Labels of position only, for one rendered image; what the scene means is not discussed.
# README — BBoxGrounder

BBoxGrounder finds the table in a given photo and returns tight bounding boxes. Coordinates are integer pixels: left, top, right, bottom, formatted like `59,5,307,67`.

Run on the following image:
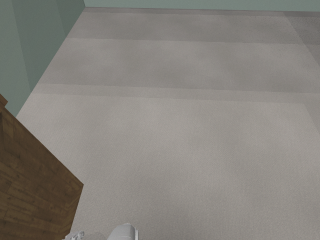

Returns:
0,94,84,240

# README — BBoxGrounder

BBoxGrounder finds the robot left hand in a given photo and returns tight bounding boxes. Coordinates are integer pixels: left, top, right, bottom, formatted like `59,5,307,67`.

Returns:
62,230,85,240

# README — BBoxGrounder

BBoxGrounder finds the left robot thigh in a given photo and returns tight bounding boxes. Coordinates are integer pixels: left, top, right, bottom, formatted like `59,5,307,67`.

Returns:
107,224,139,240

